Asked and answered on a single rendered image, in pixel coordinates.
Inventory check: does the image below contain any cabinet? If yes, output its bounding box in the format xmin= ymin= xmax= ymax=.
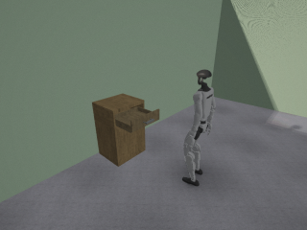
xmin=92 ymin=93 xmax=146 ymax=167

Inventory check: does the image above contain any robot right hand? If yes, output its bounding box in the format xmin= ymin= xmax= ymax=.
xmin=203 ymin=123 xmax=213 ymax=136

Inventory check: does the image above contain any robot right thigh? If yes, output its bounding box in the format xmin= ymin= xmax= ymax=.
xmin=192 ymin=125 xmax=208 ymax=152

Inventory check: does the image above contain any left robot upper arm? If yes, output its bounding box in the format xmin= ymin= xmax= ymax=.
xmin=193 ymin=91 xmax=203 ymax=119

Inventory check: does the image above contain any left robot foot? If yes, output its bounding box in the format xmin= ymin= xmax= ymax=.
xmin=182 ymin=176 xmax=200 ymax=187

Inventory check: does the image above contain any robot left hand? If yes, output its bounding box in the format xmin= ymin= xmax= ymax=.
xmin=184 ymin=136 xmax=195 ymax=152

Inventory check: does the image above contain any right robot upper arm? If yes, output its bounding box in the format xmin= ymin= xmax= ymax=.
xmin=209 ymin=87 xmax=216 ymax=110

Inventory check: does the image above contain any drawer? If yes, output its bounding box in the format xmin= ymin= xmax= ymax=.
xmin=114 ymin=106 xmax=160 ymax=133

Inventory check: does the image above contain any right robot forearm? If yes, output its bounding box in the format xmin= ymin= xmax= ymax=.
xmin=206 ymin=108 xmax=216 ymax=125

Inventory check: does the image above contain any left robot forearm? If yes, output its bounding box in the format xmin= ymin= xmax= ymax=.
xmin=189 ymin=113 xmax=201 ymax=138

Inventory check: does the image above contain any handle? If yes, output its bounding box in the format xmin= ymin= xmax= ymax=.
xmin=143 ymin=118 xmax=154 ymax=125

